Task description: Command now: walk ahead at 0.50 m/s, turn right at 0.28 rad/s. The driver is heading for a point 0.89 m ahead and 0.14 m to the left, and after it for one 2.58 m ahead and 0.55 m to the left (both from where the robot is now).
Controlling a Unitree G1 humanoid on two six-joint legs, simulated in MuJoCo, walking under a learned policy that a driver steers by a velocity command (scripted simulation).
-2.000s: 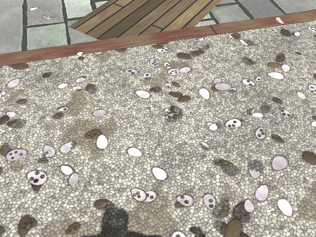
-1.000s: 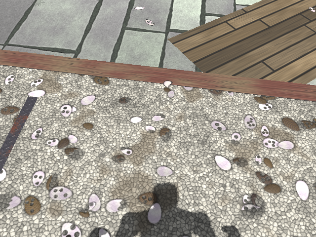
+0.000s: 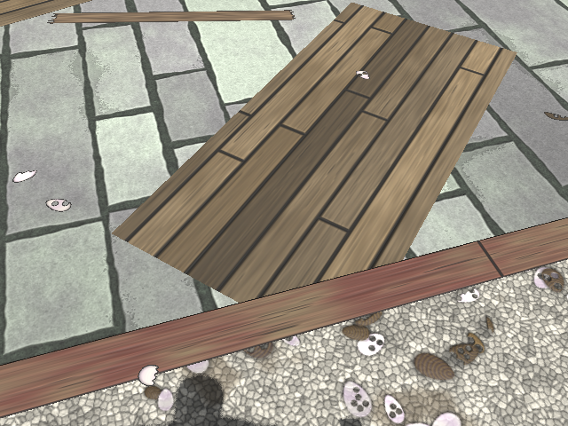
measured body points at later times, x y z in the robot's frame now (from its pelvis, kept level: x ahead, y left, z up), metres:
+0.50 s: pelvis +0.26 -0.05 +0.01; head +0.28 -0.06 +0.46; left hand +0.40 +0.19 -0.09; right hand +0.34 -0.30 -0.13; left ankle +0.17 +0.08 -0.64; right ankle +0.29 -0.16 -0.73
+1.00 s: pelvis +0.55 +0.04 -0.01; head +0.56 +0.04 +0.44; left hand +0.50 +0.29 -0.15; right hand +0.74 -0.17 -0.12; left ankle +0.58 +0.14 -0.73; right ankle +0.44 -0.14 -0.63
